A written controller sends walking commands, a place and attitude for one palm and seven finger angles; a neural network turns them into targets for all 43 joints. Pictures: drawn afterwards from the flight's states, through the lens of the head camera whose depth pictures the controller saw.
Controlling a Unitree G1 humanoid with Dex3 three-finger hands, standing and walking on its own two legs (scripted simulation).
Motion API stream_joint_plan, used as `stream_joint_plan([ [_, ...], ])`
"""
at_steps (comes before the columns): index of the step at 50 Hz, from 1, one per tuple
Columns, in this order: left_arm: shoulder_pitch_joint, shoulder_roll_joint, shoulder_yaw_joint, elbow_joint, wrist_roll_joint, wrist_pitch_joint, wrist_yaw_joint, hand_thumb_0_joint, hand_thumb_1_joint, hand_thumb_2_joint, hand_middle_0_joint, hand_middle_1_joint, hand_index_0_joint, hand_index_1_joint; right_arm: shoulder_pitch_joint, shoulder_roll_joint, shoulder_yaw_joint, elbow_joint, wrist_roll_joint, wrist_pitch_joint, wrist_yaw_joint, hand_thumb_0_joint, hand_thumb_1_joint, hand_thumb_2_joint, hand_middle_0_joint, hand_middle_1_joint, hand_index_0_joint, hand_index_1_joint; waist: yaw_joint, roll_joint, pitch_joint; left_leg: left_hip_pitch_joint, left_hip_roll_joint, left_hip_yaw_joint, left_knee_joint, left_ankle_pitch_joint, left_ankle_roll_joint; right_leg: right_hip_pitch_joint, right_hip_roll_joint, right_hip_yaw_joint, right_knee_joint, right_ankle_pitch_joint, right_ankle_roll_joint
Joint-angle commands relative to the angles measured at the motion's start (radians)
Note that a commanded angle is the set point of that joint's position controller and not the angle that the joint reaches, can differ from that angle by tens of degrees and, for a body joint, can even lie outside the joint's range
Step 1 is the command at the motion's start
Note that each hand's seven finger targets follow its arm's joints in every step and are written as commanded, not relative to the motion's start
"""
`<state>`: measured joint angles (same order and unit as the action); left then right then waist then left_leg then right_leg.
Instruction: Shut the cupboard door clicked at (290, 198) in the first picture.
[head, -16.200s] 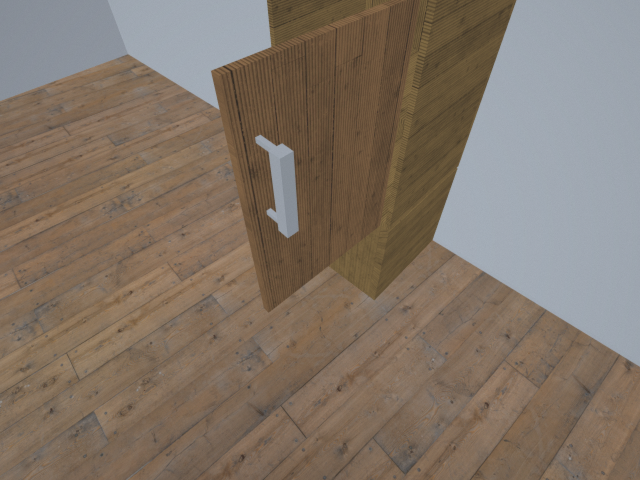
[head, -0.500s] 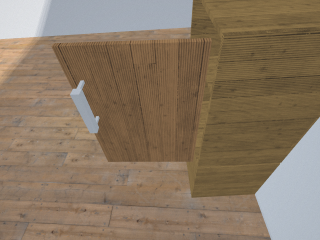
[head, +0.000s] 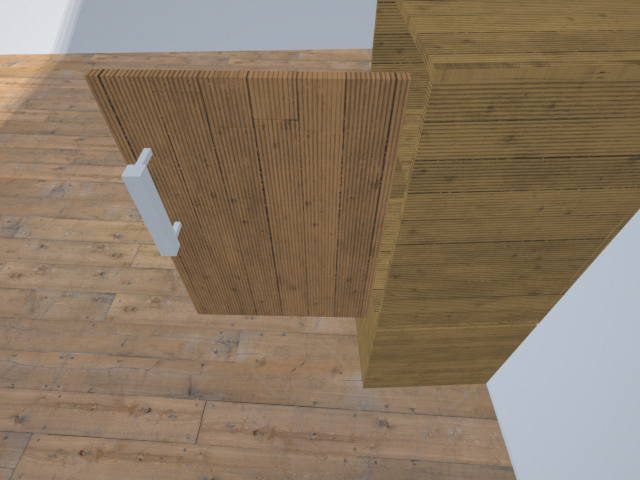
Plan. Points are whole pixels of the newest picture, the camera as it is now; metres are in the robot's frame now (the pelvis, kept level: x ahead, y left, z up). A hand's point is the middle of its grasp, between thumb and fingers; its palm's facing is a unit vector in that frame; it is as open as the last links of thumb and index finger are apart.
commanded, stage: shuffle to correct the standing spot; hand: left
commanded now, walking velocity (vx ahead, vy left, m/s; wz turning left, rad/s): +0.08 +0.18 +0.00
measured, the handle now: (158, 204) +0.49 +0.29 +0.05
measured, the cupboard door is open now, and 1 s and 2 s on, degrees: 86 86 86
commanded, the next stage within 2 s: come to a stop and stand still in 0.24 s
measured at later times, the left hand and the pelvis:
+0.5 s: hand out of the picture +0.04 +0.22 -0.19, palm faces +0.04 -0.98 -0.20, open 7.4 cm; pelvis +0.03 +0.05 -0.01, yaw +0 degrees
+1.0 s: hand out of the picture +0.03 +0.22 -0.18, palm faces +0.00 -0.98 -0.22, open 7.3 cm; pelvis -0.01 +0.04 -0.01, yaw +0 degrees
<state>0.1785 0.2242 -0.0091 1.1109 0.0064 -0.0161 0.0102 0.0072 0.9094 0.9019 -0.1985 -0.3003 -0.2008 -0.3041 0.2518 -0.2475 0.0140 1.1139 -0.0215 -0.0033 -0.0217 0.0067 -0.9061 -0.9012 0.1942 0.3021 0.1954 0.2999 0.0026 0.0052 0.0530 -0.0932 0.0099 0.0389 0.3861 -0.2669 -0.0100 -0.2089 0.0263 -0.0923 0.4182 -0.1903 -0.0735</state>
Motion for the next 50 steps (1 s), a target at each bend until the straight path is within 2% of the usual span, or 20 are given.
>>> stream_joint_plan([
  [1, 0.041, 0.156, 0.048, -0.055, 0.007, 0.001, 0.019, 0.0, 0.9, 0.9, -0.2, -0.3, -0.2, -0.3, 0.121, -0.034, -0.013, -0.027, 0.001, 0.004, 0.006, 0.0, -0.9, -0.9, 0.2, 0.3, 0.2, 0.3, 0.002, -0.065, 0.007, -0.117, 0.041, -0.013, 0.026, -0.049, 0.014, 0.005, -0.271, 0.309, -0.207, -0.197, -0.04],
  [4, 0.041, 0.159, 0.063, -0.072, 0.01, 0.004, 0.02, 0.0, 0.9, 0.9, -0.2, -0.3, -0.2, -0.3, 0.156, -0.025, -0.019, -0.028, -0.002, 0.006, 0.01, 0.0, -0.9, -0.9, 0.2, 0.3, 0.2, 0.3, 0.0, -0.088, 0.007, -0.109, 0.033, -0.009, 0.051, -0.049, 0.017, -0.038, -0.292, 0.321, -0.218, -0.233, -0.055],
  [7, 0.039, 0.152, 0.076, -0.081, 0.01, 0.009, 0.022, 0.0, 0.9, 0.9, -0.2, -0.3, -0.2, -0.3, 0.191, -0.007, -0.023, -0.025, -0.002, 0.003, 0.012, 0.0, -0.9, -0.9, 0.2, 0.3, 0.2, 0.3, -0.006, -0.065, 0.008, -0.082, 0.028, -0.001, 0.031, -0.033, 0.02, -0.079, -0.272, 0.278, -0.179, -0.215, -0.047],
  [10, 0.04, 0.122, 0.075, -0.088, 0.009, 0.015, 0.02, 0.0, 0.9, 0.9, -0.2, -0.3, -0.2, -0.3, 0.204, 0.0, -0.024, -0.024, -0.003, -0.005, 0.009, 0.0, -0.9, -0.9, 0.2, 0.3, 0.2, 0.3, 0.002, 0.028, 0.023, -0.104, 0.051, -0.038, -0.048, -0.016, 0.032, -0.077, -0.205, 0.192, -0.059, -0.176, -0.026],
  [12, 0.047, 0.08, 0.067, -0.097, 0.009, 0.017, 0.016, 0.0, 0.9, 0.9, -0.2, -0.3, -0.2, -0.3, 0.193, -0.026, -0.027, -0.044, -0.005, -0.01, 0.005, 0.0, -0.9, -0.9, 0.2, 0.3, 0.2, 0.3, 0.012, 0.116, 0.022, -0.154, 0.123, -0.119, -0.091, 0.035, 0.076, -0.054, -0.128, 0.091, 0.074, -0.15, 0.005],
  [15, 0.076, 0.037, 0.057, -0.093, 0.015, 0.017, 0.014, 0.0, 0.9, 0.9, -0.2, -0.3, -0.2, -0.3, 0.156, -0.029, -0.029, -0.071, 0.0, -0.012, -0.004, 0.0, -0.9, -0.9, 0.2, 0.3, 0.2, 0.3, 0.038, 0.092, 0.023, -0.168, 0.143, -0.135, -0.071, 0.178, 0.121, -0.027, -0.092, 0.031, 0.146, -0.1, 0.02],
  [18, 0.135, 0.044, 0.06, -0.076, 0.013, 0.01, 0.019, 0.0, 0.9, 0.9, -0.2, -0.3, -0.2, -0.3, 0.155, -0.02, -0.033, -0.085, 0.001, -0.014, -0.006, 0.0, -0.9, -0.9, 0.2, 0.3, 0.2, 0.3, 0.047, 0.018, -0.003, -0.181, 0.098, -0.084, 0.028, 0.185, 0.099, 0.024, -0.143, 0.111, 0.126, -0.02, -0.003],
  [21, 0.123, 0.037, 0.05, -0.064, 0.005, 0.005, 0.025, 0.0, 0.9, 0.9, -0.2, -0.3, -0.2, -0.3, 0.179, 0.034, -0.023, -0.063, 0.004, -0.023, -0.012, 0.0, -0.9, -0.9, 0.2, 0.3, 0.2, 0.3, 0.014, -0.074, -0.003, -0.131, 0.066, -0.058, 0.043, 0.243, 0.052, 0.016, -0.186, 0.163, 0.1, 0.183, -0.017],
  [25, 0.1, 0.009, 0.035, -0.053, -0.002, 0.007, 0.037, 0.0, 0.9, 0.9, -0.2, -0.3, -0.2, -0.3, 0.18, 0.021, -0.026, -0.021, 0.009, -0.042, -0.03, 0.0, -0.9, -0.9, 0.2, 0.3, 0.2, 0.3, 0.006, 0.033, -0.022, 0.004, 0.13, -0.096, 0.002, 0.739, 0.054, 0.027, -0.119, 0.091, 0.13, 0.229, 0.037],
  [27, 0.106, 0.015, 0.038, -0.044, -0.005, 0.01, 0.042, 0.0, 0.9, 0.9, -0.2, -0.3, -0.2, -0.3, 0.166, 0.007, -0.03, -0.022, 0.013, -0.041, -0.037, 0.0, -0.9, -0.9, 0.2, 0.3, 0.2, 0.3, 0.006, 0.029, -0.035, 0.044, 0.135, -0.093, 0.009, 0.826, 0.044, 0.035, -0.118, 0.091, 0.123, 0.235, 0.042],
  [33, 0.107, 0.015, 0.038, -0.045, -0.002, 0.024, 0.043, 0.0, 0.9, 0.9, -0.2, -0.3, -0.2, -0.3, 0.115, 0.019, -0.035, -0.021, 0.012, -0.029, -0.041, 0.0, -0.9, -0.9, 0.2, 0.3, 0.2, 0.3, 0.008, 0.026, -0.036, 0.059, 0.135, -0.086, -0.008, 0.727, 0.05, 0.032, -0.129, 0.103, 0.104, 0.259, 0.047],
  [38, 0.088, 0.025, 0.035, -0.047, 0.002, 0.019, 0.035, 0.0, 0.9, 0.9, -0.2, -0.3, -0.2, -0.3, 0.079, 0.02, -0.034, -0.022, 0.009, -0.028, -0.033, 0.0, -0.9, -0.9, 0.2, 0.3, 0.2, 0.3, 0.007, 0.008, -0.03, 0.003, 0.119, -0.077, -0.04, 0.465, 0.055, 0.061, -0.143, 0.122, 0.058, 0.254, 0.041],
  [39, 0.207, 0.058, 0.033, -0.014, 0.013, -0.008, 0.069, 0.0, 0.9, 0.9, -0.2, -0.3, -0.2, -0.3, 0.035, -0.073, -0.053, -0.089, 0.03, -0.034, -0.021, 0.0, -0.9, -0.9, 0.2, 0.3, 0.2, 0.3, 0.024, -0.019, -0.171, 0.042, 0.161, -0.056, 0.17, 0.828, 0.025, 0.074, -0.148, 0.105, 0.099, 0.517, 0.061],
  [40, 0.202, 0.097, 0.042, -0.034, 0.016, -0.022, 0.064, 0.0, 0.9, 0.9, -0.2, -0.3, -0.2, -0.3, 0.046, -0.071, -0.046, -0.127, 0.024, -0.036, -0.019, 0.0, -0.9, -0.9, 0.2, 0.3, 0.2, 0.3, 0.014, 0.083, -0.186, -0.018, 0.096, -0.021, 0.233, 0.848, -0.028, 0.173, -0.175, 0.091, 0.109, 0.699, 0.031],
  [41, 0.185, 0.096, 0.047, -0.054, 0.005, -0.024, 0.06, 0.0, 0.9, 0.9, -0.2, -0.3, -0.2, -0.3, 0.113, -0.021, -0.047, -0.12, 0.02, -0.042, -0.015, 0.0, -0.9, -0.9, 0.2, 0.3, 0.2, 0.3, -0.008, 0.085, -0.266, -0.052, 0.074, -0.043, 0.184, 0.673, -0.04, 0.239, -0.196, 0.132, 0.184, 0.703, -0.006],
  [42, 0.15, 0.076, 0.033, -0.066, -0.001, -0.021, 0.056, 0.0, 0.9, 0.9, -0.2, -0.3, -0.2, -0.3, 0.091, -0.014, -0.044, -0.126, 0.017, -0.033, -0.017, 0.0, -0.9, -0.9, 0.2, 0.3, 0.2, 0.3, -0.011, 0.041, -0.247, -0.049, 0.081, -0.041, 0.139, 0.48, -0.009, 0.197, -0.217, 0.133, 0.162, 0.658, -0.003],
  [44, 0.097, 0.062, 0.016, -0.086, 0.003, -0.01, 0.043, 0.0, 0.9, 0.9, -0.2, -0.3, -0.2, -0.3, 0.064, -0.001, -0.042, -0.14, 0.018, -0.013, -0.013, 0.0, -0.9, -0.9, 0.2, 0.3, 0.2, 0.3, -0.024, -0.038, -0.079, -0.096, 0.076, -0.049, 0.049, 0.144, 0.016, 0.055, -0.201, 0.15, 0.064, 0.38, 0.011],
  [46, 0.086, 0.055, 0.011, -0.096, 0.004, -0.007, 0.035, 0.0, 0.9, 0.9, -0.2, -0.3, -0.2, -0.3, 0.072, -0.026, -0.039, -0.145, 0.008, -0.012, -0.009, 0.0, -0.9, -0.9, 0.2, 0.3, 0.2, 0.3, -0.022, -0.055, 0.04, -0.138, 0.092, -0.076, -0.007, 0.15, 0.038, -0.005, -0.158, 0.146, 0.038, 0.23, 0.016],
  [47, 0.087, 0.05, 0.012, -0.098, 0.005, -0.007, 0.034, 0.0, 0.9, 0.9, -0.2, -0.3, -0.2, -0.3, 0.074, -0.036, -0.038, -0.14, 0.007, -0.015, -0.01, 0.0, -0.9, -0.9, 0.2, 0.3, 0.2, 0.3, -0.023, -0.062, 0.028, -0.135, 0.097, -0.095, -0.016, 0.168, 0.045, 0.003, -0.143, 0.149, 0.037, 0.174, 0.014],
  [50, 0.097, 0.063, 0.011, -0.109, 0.009, 0.005, 0.028, 0.0, 0.9, 0.9, -0.2, -0.3, -0.2, -0.3, 0.032, -0.035, -0.034, -0.147, 0.004, -0.011, 0.003, 0.0, -0.9, -0.9, 0.2, 0.3, 0.2, 0.3, -0.005, 0.04, 0.097, -0.211, 0.088, -0.111, -0.099, -0.114, 0.05, -0.04, -0.127, 0.169, -0.049, -0.14, 0.021],
])
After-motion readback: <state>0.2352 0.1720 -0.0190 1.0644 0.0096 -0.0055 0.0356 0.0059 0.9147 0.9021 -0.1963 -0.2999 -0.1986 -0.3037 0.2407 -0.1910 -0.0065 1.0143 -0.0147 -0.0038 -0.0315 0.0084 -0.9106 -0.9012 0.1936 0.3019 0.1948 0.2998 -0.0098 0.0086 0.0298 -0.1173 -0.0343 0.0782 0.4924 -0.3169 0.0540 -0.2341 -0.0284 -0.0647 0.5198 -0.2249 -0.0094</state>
